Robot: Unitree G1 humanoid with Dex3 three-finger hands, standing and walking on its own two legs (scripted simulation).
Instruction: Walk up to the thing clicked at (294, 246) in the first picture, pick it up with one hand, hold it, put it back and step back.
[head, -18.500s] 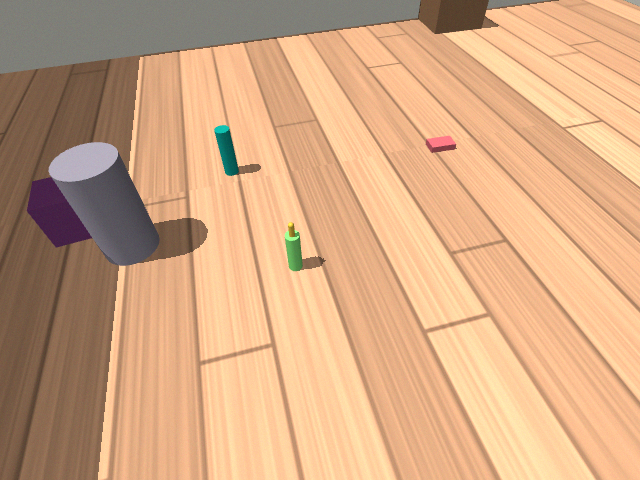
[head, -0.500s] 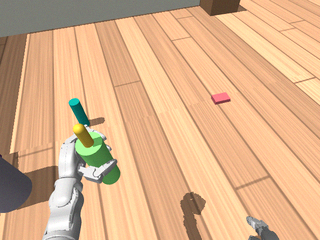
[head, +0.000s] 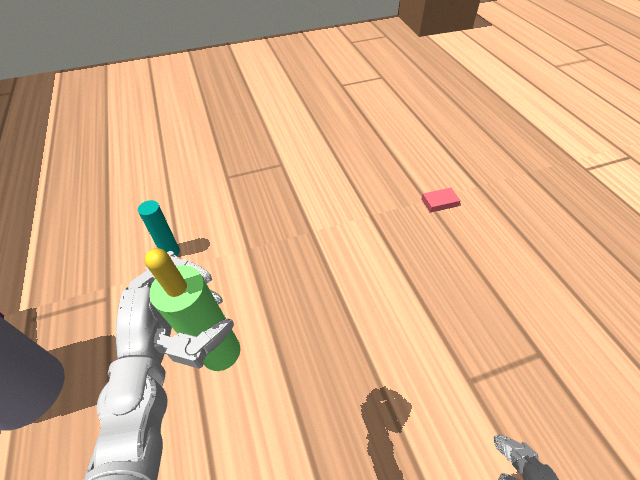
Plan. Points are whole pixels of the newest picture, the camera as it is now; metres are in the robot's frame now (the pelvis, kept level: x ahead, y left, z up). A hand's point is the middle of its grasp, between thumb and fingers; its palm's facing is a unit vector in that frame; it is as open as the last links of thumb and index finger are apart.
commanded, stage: hold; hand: left
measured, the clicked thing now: (194, 312) +0.32 +0.17 +0.06
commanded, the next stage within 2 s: crouch in 0.42 s
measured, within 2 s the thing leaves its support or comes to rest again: neither
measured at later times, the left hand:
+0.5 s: hand (196, 306) +0.33 +0.17 +0.05, palm faces +0.07 -1.00 +0.00, open 8.8 cm
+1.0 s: hand (213, 343) +0.35 +0.18 -0.10, palm faces +0.10 -1.00 +0.01, open 8.8 cm
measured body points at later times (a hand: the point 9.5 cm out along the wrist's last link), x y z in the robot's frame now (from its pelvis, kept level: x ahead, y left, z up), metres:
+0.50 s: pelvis +0.00 +0.00 +0.00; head +0.05 +0.00 +0.45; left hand +0.32 +0.22 +0.06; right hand +0.13 -0.24 -0.11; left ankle +0.00 +0.11 -0.70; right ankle +0.01 -0.11 -0.70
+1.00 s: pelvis -0.03 +0.00 -0.10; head +0.10 +0.02 +0.34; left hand +0.34 +0.23 -0.10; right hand +0.10 -0.27 -0.20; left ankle +0.00 +0.11 -0.70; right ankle +0.01 -0.11 -0.70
